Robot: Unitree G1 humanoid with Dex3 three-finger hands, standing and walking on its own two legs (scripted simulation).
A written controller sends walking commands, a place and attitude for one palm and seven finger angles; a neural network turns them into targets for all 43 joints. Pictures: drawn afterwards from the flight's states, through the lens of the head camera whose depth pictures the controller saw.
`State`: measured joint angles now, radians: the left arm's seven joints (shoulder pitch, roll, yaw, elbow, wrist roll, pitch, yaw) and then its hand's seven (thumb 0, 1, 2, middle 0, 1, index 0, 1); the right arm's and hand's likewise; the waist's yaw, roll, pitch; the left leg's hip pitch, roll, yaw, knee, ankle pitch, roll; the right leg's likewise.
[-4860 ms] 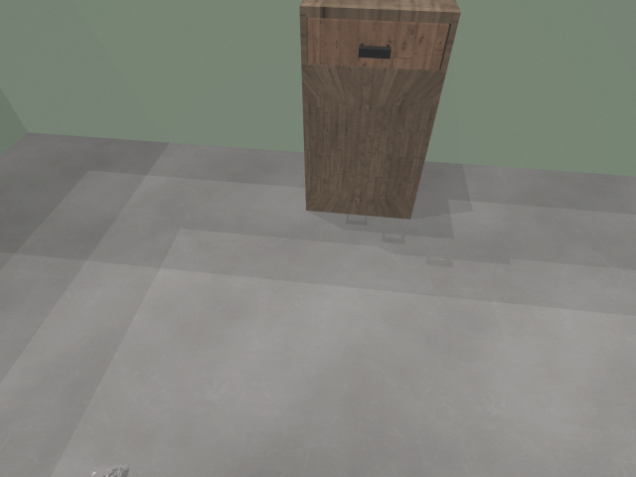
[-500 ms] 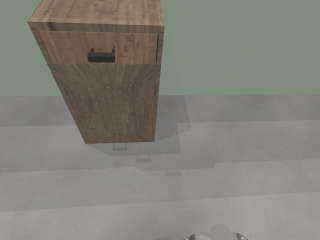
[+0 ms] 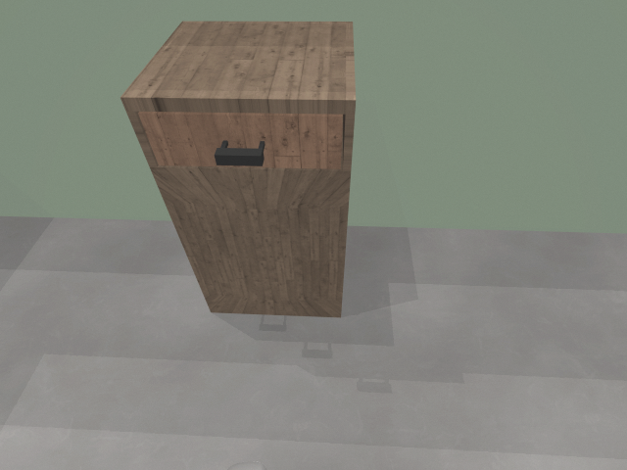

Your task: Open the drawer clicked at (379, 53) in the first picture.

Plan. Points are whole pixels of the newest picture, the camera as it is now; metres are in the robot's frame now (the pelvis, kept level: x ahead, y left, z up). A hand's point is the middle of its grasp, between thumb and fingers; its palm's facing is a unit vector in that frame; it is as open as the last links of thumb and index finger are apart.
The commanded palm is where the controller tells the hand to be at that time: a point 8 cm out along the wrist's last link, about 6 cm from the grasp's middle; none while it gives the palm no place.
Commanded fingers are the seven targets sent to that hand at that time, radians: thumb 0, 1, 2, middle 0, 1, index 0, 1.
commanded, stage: take the last steps up to it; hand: left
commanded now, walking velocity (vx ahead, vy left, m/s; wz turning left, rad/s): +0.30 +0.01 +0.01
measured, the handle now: (241, 150) +0.74 +0.22 -0.02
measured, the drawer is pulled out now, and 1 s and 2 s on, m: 0.00 0.00 0.00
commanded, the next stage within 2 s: come to a stop and stand still in 0.50 s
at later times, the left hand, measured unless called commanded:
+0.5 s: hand (178, 435) +0.20 +0.24 -0.17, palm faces +0.01 -0.98 -0.19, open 7.4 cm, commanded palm none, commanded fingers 0.00 0.90 0.90 -0.20 -0.30 -0.20 -0.30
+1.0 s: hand (211, 376) +0.30 +0.21 -0.17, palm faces +0.00 -0.97 -0.25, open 7.3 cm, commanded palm none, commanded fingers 0.00 0.90 0.90 -0.20 -0.30 -0.20 -0.30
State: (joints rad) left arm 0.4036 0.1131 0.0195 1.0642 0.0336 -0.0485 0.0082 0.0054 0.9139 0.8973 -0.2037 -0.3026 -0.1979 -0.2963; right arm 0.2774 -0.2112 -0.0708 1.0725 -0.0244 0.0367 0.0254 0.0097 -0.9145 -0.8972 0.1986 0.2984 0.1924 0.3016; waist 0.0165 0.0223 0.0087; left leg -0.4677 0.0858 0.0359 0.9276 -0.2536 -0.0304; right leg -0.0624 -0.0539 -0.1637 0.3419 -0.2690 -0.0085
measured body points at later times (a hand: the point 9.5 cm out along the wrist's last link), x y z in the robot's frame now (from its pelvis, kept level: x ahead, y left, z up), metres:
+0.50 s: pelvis +0.14 +0.05 +0.00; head +0.14 +0.06 +0.45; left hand +0.20 +0.29 -0.16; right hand +0.12 -0.17 -0.16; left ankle +0.10 +0.15 -0.75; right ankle +0.21 -0.08 -0.70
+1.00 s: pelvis +0.21 +0.03 -0.01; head +0.24 +0.02 +0.44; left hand +0.30 +0.26 -0.16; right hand +0.26 -0.22 -0.17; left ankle +0.20 +0.16 -0.71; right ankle +0.26 -0.08 -0.75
